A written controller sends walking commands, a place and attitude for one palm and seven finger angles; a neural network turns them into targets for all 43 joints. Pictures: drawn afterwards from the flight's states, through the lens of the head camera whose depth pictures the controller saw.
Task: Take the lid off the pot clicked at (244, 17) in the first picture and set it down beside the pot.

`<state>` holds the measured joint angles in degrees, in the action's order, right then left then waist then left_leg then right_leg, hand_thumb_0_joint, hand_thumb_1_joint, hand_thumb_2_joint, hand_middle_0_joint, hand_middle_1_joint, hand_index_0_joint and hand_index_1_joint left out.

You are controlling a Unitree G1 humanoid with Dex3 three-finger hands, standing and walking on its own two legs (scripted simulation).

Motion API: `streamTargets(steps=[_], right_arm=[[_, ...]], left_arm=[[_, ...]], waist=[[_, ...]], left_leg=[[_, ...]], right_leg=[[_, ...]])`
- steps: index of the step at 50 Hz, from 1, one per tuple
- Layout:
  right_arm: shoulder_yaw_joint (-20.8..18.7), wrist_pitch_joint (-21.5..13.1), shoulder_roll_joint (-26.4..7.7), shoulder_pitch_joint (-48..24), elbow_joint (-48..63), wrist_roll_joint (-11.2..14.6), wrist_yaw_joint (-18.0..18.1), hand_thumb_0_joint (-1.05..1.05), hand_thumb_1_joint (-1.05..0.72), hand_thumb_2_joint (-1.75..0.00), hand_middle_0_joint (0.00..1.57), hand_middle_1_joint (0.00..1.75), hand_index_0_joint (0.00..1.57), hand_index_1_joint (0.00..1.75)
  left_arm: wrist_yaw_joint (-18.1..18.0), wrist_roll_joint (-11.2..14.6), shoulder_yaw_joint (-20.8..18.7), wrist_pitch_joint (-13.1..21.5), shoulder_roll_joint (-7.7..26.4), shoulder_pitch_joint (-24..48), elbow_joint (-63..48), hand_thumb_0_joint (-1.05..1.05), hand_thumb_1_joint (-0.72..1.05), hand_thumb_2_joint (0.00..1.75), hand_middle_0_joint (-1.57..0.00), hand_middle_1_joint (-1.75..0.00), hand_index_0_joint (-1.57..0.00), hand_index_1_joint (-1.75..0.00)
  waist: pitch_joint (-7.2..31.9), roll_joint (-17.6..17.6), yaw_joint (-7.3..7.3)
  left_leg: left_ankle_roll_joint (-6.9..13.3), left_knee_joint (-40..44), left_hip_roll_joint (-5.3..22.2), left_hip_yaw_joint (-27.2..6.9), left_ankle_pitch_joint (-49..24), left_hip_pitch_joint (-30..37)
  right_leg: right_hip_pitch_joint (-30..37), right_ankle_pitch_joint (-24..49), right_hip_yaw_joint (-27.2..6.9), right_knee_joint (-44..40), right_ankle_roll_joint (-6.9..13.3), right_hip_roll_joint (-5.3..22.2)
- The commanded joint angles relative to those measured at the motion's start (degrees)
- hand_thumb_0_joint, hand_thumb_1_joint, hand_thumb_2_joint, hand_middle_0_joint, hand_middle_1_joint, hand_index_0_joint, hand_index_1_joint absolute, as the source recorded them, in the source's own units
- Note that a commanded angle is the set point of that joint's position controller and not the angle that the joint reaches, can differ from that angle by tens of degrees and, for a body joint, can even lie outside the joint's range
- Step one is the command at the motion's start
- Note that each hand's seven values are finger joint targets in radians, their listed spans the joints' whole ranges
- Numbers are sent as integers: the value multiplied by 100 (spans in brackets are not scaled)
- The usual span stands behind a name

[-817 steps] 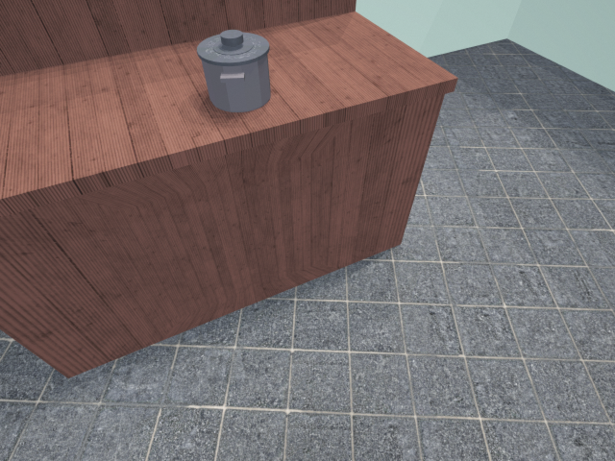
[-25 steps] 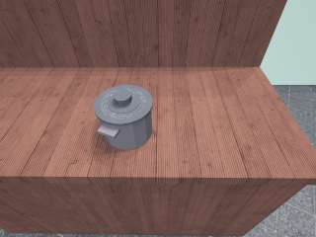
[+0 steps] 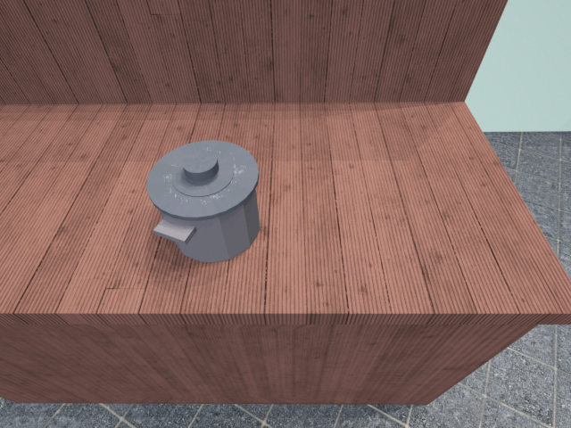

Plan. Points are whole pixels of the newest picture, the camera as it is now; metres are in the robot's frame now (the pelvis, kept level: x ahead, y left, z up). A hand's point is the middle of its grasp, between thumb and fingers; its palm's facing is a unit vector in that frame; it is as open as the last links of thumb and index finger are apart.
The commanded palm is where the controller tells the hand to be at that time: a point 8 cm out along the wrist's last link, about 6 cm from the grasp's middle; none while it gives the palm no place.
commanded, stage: look again from close up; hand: left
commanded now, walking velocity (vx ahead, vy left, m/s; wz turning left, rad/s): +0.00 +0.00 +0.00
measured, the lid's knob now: (200, 165) +0.44 +0.15 +0.13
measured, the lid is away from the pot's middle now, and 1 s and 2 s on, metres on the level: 0.00 0.00 0.00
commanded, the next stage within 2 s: lift the closed hand beside the body in 0.08 s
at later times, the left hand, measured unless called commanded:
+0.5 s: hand out of the picture +0.12 +0.17 -0.04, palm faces +0.20 -0.95 -0.23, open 5.4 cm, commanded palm +0.08 +0.23 -0.01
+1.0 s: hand out of the picture +0.11 +0.24 +0.05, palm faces +0.32 -0.86 -0.40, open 3.1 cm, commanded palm +0.06 +0.27 +0.07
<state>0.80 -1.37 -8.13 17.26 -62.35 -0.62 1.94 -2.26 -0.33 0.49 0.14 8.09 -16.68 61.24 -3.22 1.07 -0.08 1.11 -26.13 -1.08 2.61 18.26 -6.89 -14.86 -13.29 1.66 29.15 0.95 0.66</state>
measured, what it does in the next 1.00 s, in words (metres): stands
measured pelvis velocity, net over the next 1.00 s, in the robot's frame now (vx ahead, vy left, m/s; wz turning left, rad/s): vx -0.01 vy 0.00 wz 0.04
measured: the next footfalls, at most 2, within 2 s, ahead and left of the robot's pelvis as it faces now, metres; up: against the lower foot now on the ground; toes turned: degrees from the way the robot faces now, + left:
none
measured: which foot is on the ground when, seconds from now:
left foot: down 0.00-1.00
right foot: down 0.00-1.00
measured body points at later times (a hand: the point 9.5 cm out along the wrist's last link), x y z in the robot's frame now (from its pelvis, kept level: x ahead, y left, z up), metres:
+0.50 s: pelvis -0.02 -0.02 +0.00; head -0.04 -0.03 +0.45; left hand +0.11 +0.22 -0.03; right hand +0.18 -0.26 -0.06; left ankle -0.05 +0.10 -0.74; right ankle +0.03 -0.11 -0.74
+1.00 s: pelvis -0.01 +0.00 +0.00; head -0.03 -0.02 +0.45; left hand +0.09 +0.28 +0.07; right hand +0.17 -0.20 -0.09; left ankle -0.05 +0.10 -0.74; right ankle +0.03 -0.11 -0.74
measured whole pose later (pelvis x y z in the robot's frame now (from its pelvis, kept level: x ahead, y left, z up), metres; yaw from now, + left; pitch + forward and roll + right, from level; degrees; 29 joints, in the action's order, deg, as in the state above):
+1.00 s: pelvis -0.01 +0.00 +0.00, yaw +2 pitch -4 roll +0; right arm 0.5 -12.7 -9.9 12.6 -38.1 0.2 2.7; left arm -5.2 0.5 -8.8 5.8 14.4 -39.2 -12.9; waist -1.2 3.4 2.9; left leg 1.1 -27.4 -0.8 0.1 17.7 -5.7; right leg -11.0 -11.8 4.3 26.7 0.9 0.7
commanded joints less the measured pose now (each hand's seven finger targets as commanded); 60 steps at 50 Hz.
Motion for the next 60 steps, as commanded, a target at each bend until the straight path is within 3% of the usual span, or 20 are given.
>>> streamTargets(steps=[1,8,9,10,11,13,14,17,18,20,23,25,29,34,40,44,49,51,56,60], right_arm=[[-82,-72,-428,464,82,15,28,0,-90,-90,20,30,20,30],[-75,-69,-363,547,-8,18,26,0,-90,-90,20,30,20,30],[-173,-102,-720,-179,357,41,-18,0,-90,-90,20,30,20,30],[-117,-1118,-1500,-410,2298,403,-3,0,-90,-90,20,30,20,30],[-96,-1519,-1046,-681,2017,355,229,0,-90,-90,20,30,20,30],[-86,-1623,-984,-797,1784,480,174,0,-90,-90,20,30,20,30],[-34,-1730,-1046,-818,1963,321,133,0,-90,-90,20,30,20,30],[-383,-1564,-1123,-976,2083,139,-47,0,-90,-90,20,30,20,30],[-469,-1443,-1119,-1181,2231,156,-104,0,-90,-90,20,30,20,30],[-493,-1385,-1053,-1413,2832,208,-168,0,-90,-90,20,30,20,30],[-393,-1486,-1018,-1545,3450,225,-90,0,-90,-90,20,30,20,30],[-333,-1498,-898,-1370,3571,188,-13,0,-90,-90,20,30,20,30],[-312,-1340,-926,-1179,3636,147,87,0,-90,-90,20,30,20,30],[-302,-1468,-932,-1239,3760,106,171,0,-90,-90,20,30,20,30],[-319,-1422,-884,-1386,3556,124,189,0,-90,-90,20,30,20,30],[-254,-1548,-826,-1475,3585,96,154,0,-90,-90,20,30,20,30],[-270,-1534,-785,-1482,3498,117,97,0,-90,-90,20,30,20,30],[-278,-1539,-845,-1487,3545,127,98,0,-90,-90,20,30,20,30],[-213,-1661,-808,-1350,3651,84,89,0,-90,-90,20,30,20,30],[-235,-1529,-796,-1374,3595,102,44,0,-90,-90,20,30,20,30]], left_arm=[[-36,-25,-137,89,627,-344,-198,0,90,90,-20,-30,-20,-30],[-25,-22,-144,84,644,-338,-166,0,90,90,-20,-30,-20,-30],[-234,-67,-195,230,777,-946,161,0,90,90,-20,-30,-20,-30],[-292,576,-173,1115,1691,3159,-6731,0,90,90,-24,-35,-24,-35],[-563,197,-332,595,1452,723,-5659,0,90,90,-29,-40,-29,-40],[-733,350,166,-124,398,-480,-4869,0,90,90,-38,-49,-38,-49],[-678,237,434,-113,197,-287,-5314,0,90,90,-42,-54,-42,-54],[-519,15,-160,-81,257,-1903,-3519,0,90,90,-55,-68,-55,-68],[-419,57,-459,-24,336,-2673,-3271,0,90,90,-60,-73,-60,-73],[-245,132,-726,291,777,-2748,-4620,0,90,90,-68,-83,-68,-83],[-272,204,-1154,770,1511,-1746,-6982,0,90,90,-82,-97,-82,-97],[-337,189,-989,834,1291,-1364,-7385,0,90,90,-90,-107,-90,-107],[-317,181,-598,842,859,-1150,-7012,0,90,90,-108,-126,-108,-126],[-390,153,-1000,937,1337,-1458,-8184,0,90,90,-130,-150,-130,-150],[-357,132,-1182,810,1225,-2064,-7700,0,90,90,-130,-150,-130,-150],[-390,77,-1520,922,1557,-2073,-8654,0,90,90,-130,-150,-130,-150],[-281,66,-1186,864,1069,-2532,-8356,0,90,90,-130,-150,-130,-150],[-255,62,-1184,926,1171,-2215,-8598,0,90,90,-130,-150,-130,-150],[-367,39,-1474,1031,1480,-2256,-9608,0,90,90,-130,-150,-130,-150],[-317,39,-1351,957,1249,-2345,-9219,0,90,90,-130,-150,-130,-150]], waist=[[-47,-51,-17],[-26,-188,-7],[414,-885,300],[2999,125,89],[2628,1305,212],[1502,1015,174],[966,569,96],[-606,-1326,209],[-783,-1495,360],[-531,-1319,511],[87,-114,388],[174,600,254],[-108,105,-28],[892,267,221],[260,-458,282],[515,278,407],[138,-129,353],[10,-213,320],[627,439,419],[265,27,360]], left_leg=[[44,480,669,-502,-954,-413],[53,527,678,-497,-816,-419],[-60,-622,740,-228,-1421,-625],[-67,310,125,-544,-1693,185],[-68,399,242,-447,-2132,376],[-199,429,275,-479,-1747,-42],[-137,534,227,-524,-1596,-141],[-6,501,261,-522,-1041,-1068],[-14,489,284,-467,-905,-1276],[-37,455,134,-274,-522,-1359],[-3,331,30,-115,-279,-944],[4,294,-10,-55,-258,-766],[61,98,-59,-39,-60,-761],[102,108,-29,-124,-310,-385],[109,263,66,-246,-546,-657],[73,406,99,-323,-828,-498],[55,423,151,-334,-1065,-594],[60,440,165,-376,-904,-635],[-17,490,184,-495,-1275,-356],[-49,474,200,-470,-1500,-544]], right_leg=[[265,891,-702,-488,262,628],[304,740,-687,-570,278,619],[795,3807,-794,-213,90,823],[1588,2707,-548,37,146,485],[1209,1702,-423,12,263,196],[736,951,7,-354,128,183],[701,811,102,-529,88,115],[108,108,319,-692,-12,72],[163,-102,306,-755,6,123],[370,-649,58,-821,-10,189],[512,-807,-189,-975,13,266],[443,-699,-247,-1012,43,223],[17,-871,-214,-1214,-38,165],[640,-825,-192,-1108,-33,250],[588,-410,1,-968,-57,153],[851,-20,91,-793,2,150],[710,290,184,-706,-11,68],[609,156,170,-719,-26,68],[958,464,188,-526,31,70],[837,671,236,-494,26,41]])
